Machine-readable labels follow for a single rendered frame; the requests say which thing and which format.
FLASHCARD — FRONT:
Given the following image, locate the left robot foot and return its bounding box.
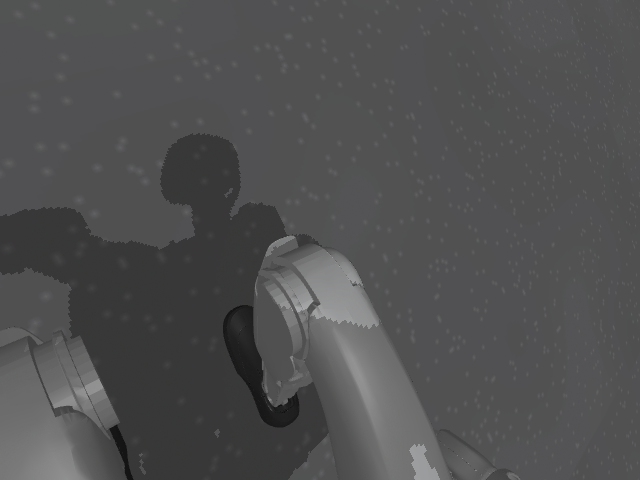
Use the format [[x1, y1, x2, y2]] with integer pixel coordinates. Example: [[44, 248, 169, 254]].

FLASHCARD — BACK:
[[109, 425, 134, 480]]

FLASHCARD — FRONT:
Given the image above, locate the right robot hand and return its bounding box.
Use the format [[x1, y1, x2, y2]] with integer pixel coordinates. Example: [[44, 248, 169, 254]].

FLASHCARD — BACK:
[[434, 429, 498, 480]]

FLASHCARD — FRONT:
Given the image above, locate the right robot foot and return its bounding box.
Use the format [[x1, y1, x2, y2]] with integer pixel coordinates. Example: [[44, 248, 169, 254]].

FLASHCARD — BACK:
[[223, 305, 299, 428]]

